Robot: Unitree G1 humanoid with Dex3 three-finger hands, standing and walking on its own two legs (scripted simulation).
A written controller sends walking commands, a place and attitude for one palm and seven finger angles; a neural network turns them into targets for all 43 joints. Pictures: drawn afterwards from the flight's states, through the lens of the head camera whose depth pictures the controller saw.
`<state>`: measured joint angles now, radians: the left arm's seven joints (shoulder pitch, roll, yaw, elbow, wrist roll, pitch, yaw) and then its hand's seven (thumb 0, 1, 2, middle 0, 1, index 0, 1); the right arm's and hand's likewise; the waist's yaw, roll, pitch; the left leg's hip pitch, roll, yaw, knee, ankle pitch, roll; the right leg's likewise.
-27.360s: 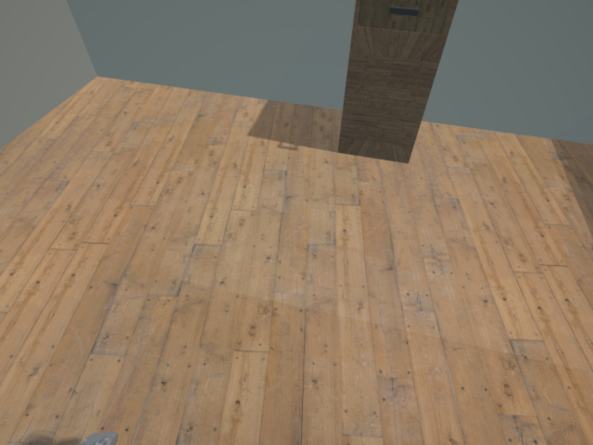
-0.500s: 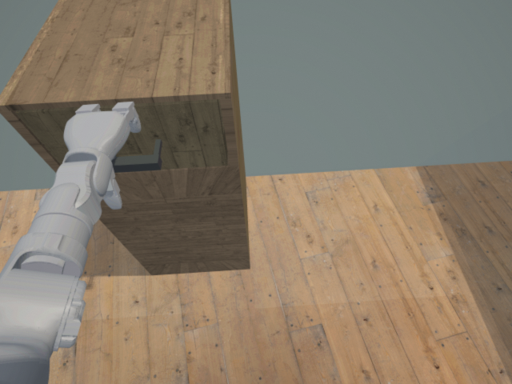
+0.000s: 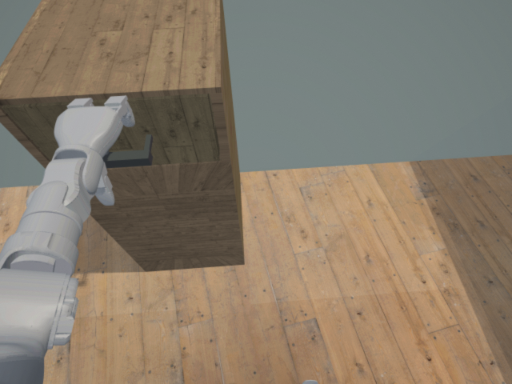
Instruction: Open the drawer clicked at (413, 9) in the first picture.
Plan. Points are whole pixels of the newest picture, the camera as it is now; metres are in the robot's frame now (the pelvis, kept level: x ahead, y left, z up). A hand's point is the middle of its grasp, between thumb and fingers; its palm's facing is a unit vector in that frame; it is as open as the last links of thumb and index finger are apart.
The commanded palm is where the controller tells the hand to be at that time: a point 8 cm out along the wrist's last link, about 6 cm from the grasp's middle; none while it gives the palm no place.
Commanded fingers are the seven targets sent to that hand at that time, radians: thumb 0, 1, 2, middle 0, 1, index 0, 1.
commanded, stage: re-aim the fingers above the handle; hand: left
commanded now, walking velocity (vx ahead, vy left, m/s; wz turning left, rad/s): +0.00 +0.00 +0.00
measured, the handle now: (122, 150) +0.53 +0.25 +0.01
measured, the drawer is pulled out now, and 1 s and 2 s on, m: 0.00 0.00 0.00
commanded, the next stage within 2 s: lower the fingers behind the handle in 1.58 s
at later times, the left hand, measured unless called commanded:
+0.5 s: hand (97, 153) +0.47 +0.26 +0.07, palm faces -0.02 +0.00 -1.00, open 13.9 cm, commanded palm +0.45 +0.25 +0.13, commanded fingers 0.00 -0.50 0.30 -0.30 -1.20 -0.30 -1.20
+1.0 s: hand (102, 153) +0.47 +0.25 +0.07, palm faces -0.07 +0.02 -1.00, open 13.8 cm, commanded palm +0.46 +0.24 +0.13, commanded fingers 0.00 -0.50 0.30 -0.30 -1.20 -0.30 -1.20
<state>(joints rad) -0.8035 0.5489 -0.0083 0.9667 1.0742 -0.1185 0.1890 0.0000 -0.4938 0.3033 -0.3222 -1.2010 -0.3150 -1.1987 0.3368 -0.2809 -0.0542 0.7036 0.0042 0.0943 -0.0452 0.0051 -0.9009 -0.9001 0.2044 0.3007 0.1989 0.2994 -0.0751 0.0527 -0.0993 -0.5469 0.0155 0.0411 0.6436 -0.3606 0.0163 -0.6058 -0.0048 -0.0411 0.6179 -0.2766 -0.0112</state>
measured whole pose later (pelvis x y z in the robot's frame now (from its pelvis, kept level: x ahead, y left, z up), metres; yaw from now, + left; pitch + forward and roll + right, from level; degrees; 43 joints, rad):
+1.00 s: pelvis +0.00 +0.01 +0.00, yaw -1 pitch +15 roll -1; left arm -0.82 0.53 -0.03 1.01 1.07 -0.04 0.20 0.00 -0.49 0.30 -0.33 -1.21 -0.32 -1.21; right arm 0.35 -0.26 -0.04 0.70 0.01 0.08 -0.03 0.01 -0.90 -0.90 0.21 0.30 0.20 0.30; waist -0.08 0.06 -0.10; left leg -0.54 0.01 0.06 0.64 -0.36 0.03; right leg -0.61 -0.01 -0.02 0.61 -0.26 0.00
